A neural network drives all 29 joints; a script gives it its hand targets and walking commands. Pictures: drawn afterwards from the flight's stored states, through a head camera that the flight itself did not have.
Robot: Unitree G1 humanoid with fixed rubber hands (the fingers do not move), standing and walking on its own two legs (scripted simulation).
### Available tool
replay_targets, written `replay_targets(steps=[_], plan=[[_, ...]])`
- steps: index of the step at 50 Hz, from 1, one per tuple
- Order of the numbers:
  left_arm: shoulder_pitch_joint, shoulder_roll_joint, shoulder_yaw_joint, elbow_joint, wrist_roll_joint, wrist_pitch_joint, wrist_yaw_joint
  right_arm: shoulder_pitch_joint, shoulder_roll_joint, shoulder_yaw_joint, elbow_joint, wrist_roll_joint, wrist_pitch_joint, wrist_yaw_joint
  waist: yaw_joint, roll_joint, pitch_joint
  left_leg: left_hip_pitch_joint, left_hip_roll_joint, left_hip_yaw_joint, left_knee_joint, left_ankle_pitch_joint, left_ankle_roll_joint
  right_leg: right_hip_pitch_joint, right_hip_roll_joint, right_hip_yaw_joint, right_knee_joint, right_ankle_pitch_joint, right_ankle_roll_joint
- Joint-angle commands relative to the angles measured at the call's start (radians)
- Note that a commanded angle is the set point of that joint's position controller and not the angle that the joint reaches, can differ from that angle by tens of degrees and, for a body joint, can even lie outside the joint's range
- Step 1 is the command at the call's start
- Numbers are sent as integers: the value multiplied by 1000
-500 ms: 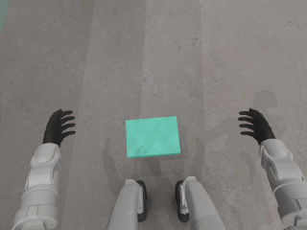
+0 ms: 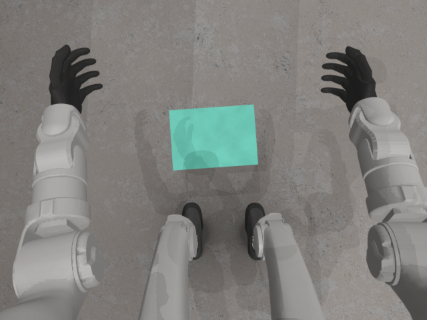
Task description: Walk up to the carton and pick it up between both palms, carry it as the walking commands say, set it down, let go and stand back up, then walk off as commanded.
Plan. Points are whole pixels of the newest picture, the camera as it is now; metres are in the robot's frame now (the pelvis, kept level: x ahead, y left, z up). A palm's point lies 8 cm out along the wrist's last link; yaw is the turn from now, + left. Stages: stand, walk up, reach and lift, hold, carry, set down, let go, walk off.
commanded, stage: reach and lift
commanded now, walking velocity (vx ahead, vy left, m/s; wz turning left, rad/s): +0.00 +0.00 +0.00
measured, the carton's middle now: (213, 140) +0.45 +0.02 -0.57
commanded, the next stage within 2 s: none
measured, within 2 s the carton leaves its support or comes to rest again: neither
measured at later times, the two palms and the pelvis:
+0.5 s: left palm (122, 120) +0.47 +0.22 -0.26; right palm (320, 113) +0.47 -0.22 -0.26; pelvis -0.04 -0.02 -0.12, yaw +2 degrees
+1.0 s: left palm (140, 134) +0.45 +0.23 -0.40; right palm (298, 127) +0.46 -0.22 -0.40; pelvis -0.06 -0.01 -0.23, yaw +2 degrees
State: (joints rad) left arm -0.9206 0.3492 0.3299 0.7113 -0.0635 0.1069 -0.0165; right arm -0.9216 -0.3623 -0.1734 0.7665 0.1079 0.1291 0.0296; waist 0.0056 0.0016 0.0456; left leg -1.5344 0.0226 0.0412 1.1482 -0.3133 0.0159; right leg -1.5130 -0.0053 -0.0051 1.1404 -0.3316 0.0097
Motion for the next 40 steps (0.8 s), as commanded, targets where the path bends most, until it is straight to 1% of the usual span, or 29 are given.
replay_targets(steps=[1, 2, 3, 4, 6, 7, 11, 13, 14, 16, 17, 18, 19, 20, 22, 23, 24, 26, 27, 28, 29, 30, 31, 32, 33, 36, 37, 38, 40], plan=[[-25, 42, -7, -20, -42, -5, -27, -196, -95, -33, -189, 8, -34, 38, 61, -15, -1248, 842, -27, -87, 7, 507, -21, 265, 62, -38, 6, 246, 13], [-87, 41, 1, -44, -16, -17, -32, -139, -73, -33, -104, -6, -34, 31, 47, 29, -1155, 707, -42, -71, 38, 494, -29, 235, 37, -8, 17, 254, 12], [-105, 89, 59, -23, -5, -18, -33, -201, -83, -64, -146, -26, -32, 28, 85, 13, -1179, 661, -43, -62, 56, 447, -22, 228, 46, -1, 43, 243, 17], [-102, 76, 48, -32, -4, -24, -37, -190, -118, -93, -122, -51, -32, 22, 41, -36, -1136, 531, -52, -55, 58, 410, -28, 285, 49, -11, 69, 265, 17], [-142, 68, 18, 58, -17, -25, -51, -205, -31, -63, -46, -36, -23, 24, 45, -50, -1017, 380, -58, -49, 59, 256, -16, 209, 45, -6, 87, 168, 21], [-112, 74, 47, 117, 23, -36, -59, -175, -13, -48, 28, -49, -18, 23, 91, -41, -896, 236, -57, -24, 86, 214, -20, 165, 33, 34, 105, 156, 20], [-265, 56, -1, 104, 2, -23, -70, -208, 8, -73, 128, -37, 4, 21, 15, -5, -840, 108, -49, -20, 112, 76, -39, 73, 37, 2, 158, 72, 13], [-260, 113, 53, 96, 34, -32, -63, -305, -9, -84, 2, -17, -6, 8, 85, -1, -930, 157, -56, -12, 153, 41, -23, 90, 45, 10, 202, 28, 21], [-347, 136, 57, 63, -7, -24, -59, -392, -42, -73, -67, -6, -9, -8, 51, -49, -1032, 129, -49, -10, 213, 33, -22, 174, 29, 20, 219, 34, 26], [-315, 183, 60, 95, -28, -24, -58, -478, -61, -35, -218, 22, -18, -34, 103, -107, -1163, 111, -65, 10, 265, 95, -5, 263, 35, 14, 276, 109, 43], [-344, 172, 28, 102, -49, -14, -62, -460, -95, -44, -153, 0, -2, -37, 53, -102, -1161, 36, -67, 6, 279, 46, -10, 266, 31, 21, 290, 88, 35], [-377, 280, 87, 15, -31, -17, -52, -539, -135, -45, -297, 29, 5, -58, 120, -109, -1300, 63, -72, 22, 291, 54, -5, 344, 22, 36, 312, 76, 48], [-390, 233, 70, 40, -22, -16, -48, -519, -127, -30, -245, 9, 6, -55, 109, -121, -1286, 17, -76, 26, 324, 64, -9, 324, 30, 28, 342, 104, 44], [-365, 257, 50, 16, -45, -5, -37, -549, -138, -13, -361, 37, 15, -60, 112, -160, -1413, 124, -77, 25, 322, 62, 7, 365, 48, -13, 372, 105, 50], [-346, 286, 72, 57, -50, -9, -30, -487, -116, 22, -251, 35, 30, -79, 128, -149, -1399, 2, -83, 43, 392, 51, 4, 357, 41, 24, 420, 106, 45], [-392, 331, 78, -52, -63, -5, -27, -464, -118, 27, -365, 42, 40, -99, 98, -192, -1524, 66, -80, 49, 422, 103, 0, 437, 36, 27, 425, 158, 56], [-412, 335, 74, 34, -21, -7, -18, -447, -119, 13, -142, 34, 55, -98, 128, -77, -1383, 12, -74, 54, 422, 27, -3, 246, 44, 13, 467, 55, 45], [-402, 400, 116, -66, -13, -6, 2, -444, -170, -17, -252, 33, 61, -109, 132, -89, -1494, 144, -69, 43, 442, 54, -9, 267, 49, 16, 471, 35, 49], [-412, 300, 23, -43, -50, 10, 6, -415, -204, -43, -174, 21, 63, -107, 57, -5, -1488, 147, -59, 28, 453, 13, -33, 201, 51, -13, 496, 22, 26], [-463, 286, -10, -27, -72, 13, 10, -443, -207, -17, -127, 18, 58, -108, 46, -26, -1452, 146, -58, 20, 493, 11, -35, 128, 46, -27, 515, 13, 23], [-440, 285, -2, -110, -46, -11, 19, -378, -139, -2, -64, 37, 55, -106, 80, 34, -1384, 94, -55, 26, 498, 56, -36, 106, 51, -5, 547, 79, 18], [-471, 272, -14, -116, -63, -10, 22, -436, -157, -8, -142, 38, 36, -108, 61, 15, -1481, 210, -55, 15, 519, 83, -26, 99, 58, -34, 558, 77, 15], [-514, 309, -55, -261, -107, 0, 48, -434, -242, -61, -237, 35, 33, -118, -6, 58, -1638, 461, -53, -49, 539, 176, -39, 20, 71, -71, 594, 85, 8], [-469, 317, -51, -178, -85, -6, 52, -414, -179, 2, -112, 78, 38, -109, 59, 83, -1463, 331, -42, -10, 555, 156, -37, -35, 69, -66, 622, 70, 9], [-494, 294, -57, -147, -104, -11, 62, -473, -215, 7, -151, 83, 21, -109, 71, 44, -1437, 296, -48, -7, 593, 190, -38, -63, 58, -53, 629, 66, 15], [-501, 310, -75, -170, -106, -6, 92, -538, -287, -31, -216, 89, -2, -116, 68, 98, -1496, 390, -44, -47, 620, 191, -36, -124, 63, -74, 684, 35, 4], [-508, 273, -104, -194, -156, 3, 100, -517, -290, -13, -192, 108, 0, -117, 42, 106, -1516, 470, -45, -60, 651, 218, -41, -156, 57, -75, 696, 24, 5], [-474, 231, -166, -47, -163, 23, 95, -492, -293, -38, -85, 107, 5, -114, 19, 149, -1403, 445, -45, -76, 640, 118, -39, -231, 58, -103, 698, -53, -6], [-492, 267, -129, 22, -158, 10, 102, -562, -265, 5, -90, 106, 1, -118, 48, 52, -1363, 294, -44, -66, 639, -28, -17, -140, 40, -78, 724, -90, 1]])
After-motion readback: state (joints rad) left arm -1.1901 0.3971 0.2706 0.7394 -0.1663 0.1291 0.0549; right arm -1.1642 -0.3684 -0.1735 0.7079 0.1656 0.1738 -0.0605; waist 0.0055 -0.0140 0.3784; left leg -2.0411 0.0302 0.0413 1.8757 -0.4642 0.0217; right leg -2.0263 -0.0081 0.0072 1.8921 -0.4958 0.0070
